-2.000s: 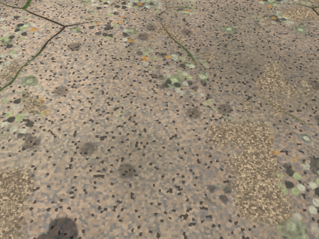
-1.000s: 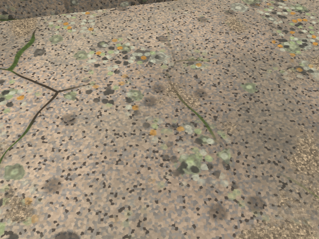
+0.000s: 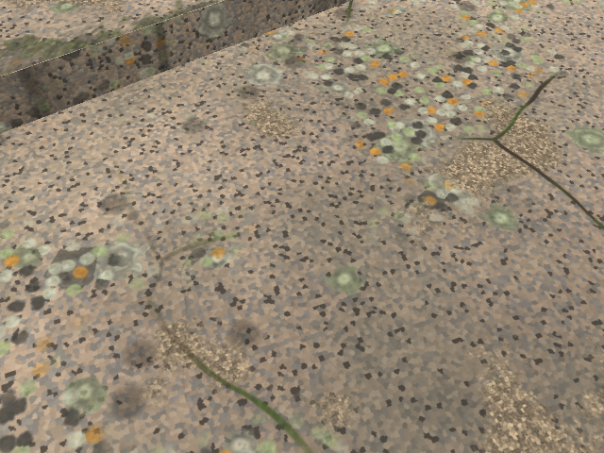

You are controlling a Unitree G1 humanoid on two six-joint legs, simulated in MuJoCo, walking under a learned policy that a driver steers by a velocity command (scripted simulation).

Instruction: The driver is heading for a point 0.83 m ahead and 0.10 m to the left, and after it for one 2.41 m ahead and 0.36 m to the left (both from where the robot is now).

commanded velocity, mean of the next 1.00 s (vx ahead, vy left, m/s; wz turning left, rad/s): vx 0.41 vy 0.00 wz -0.01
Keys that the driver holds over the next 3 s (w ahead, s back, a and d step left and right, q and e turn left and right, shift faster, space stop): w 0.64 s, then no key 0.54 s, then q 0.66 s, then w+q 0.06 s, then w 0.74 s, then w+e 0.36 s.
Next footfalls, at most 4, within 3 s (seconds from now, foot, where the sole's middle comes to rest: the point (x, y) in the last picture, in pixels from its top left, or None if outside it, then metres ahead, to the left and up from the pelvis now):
0.22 right None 0.31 -0.15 -0.78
0.74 left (252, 401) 0.60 0.09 -0.78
1.12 right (360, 396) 0.60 -0.16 -0.78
2.02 right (335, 367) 0.68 -0.11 -0.78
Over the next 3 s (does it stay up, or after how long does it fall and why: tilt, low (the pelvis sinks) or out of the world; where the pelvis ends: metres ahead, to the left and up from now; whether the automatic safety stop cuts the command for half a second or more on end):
stays up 1.00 0.22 -0.03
